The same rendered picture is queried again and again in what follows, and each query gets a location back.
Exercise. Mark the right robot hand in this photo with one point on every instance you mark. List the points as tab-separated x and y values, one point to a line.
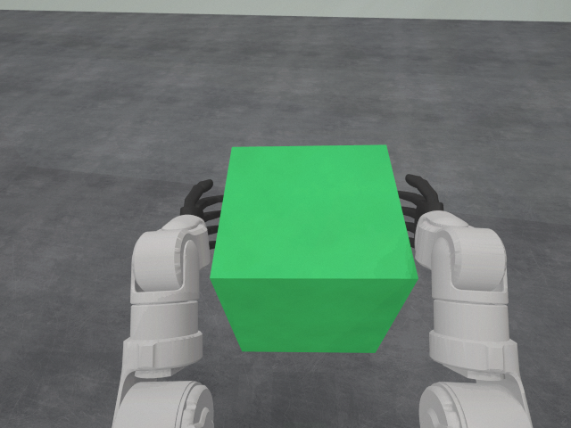
424	204

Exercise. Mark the left robot hand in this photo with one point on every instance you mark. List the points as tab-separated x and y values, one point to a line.
194	206

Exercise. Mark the left robot upper arm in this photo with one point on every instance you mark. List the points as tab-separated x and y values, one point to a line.
179	404

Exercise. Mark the left robot forearm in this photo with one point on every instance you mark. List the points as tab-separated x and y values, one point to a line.
164	336

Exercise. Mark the carton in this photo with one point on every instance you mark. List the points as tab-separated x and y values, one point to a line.
312	251

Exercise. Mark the right robot forearm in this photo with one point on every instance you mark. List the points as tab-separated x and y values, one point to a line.
470	286

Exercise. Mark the right robot upper arm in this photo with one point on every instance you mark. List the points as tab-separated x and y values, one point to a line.
470	405

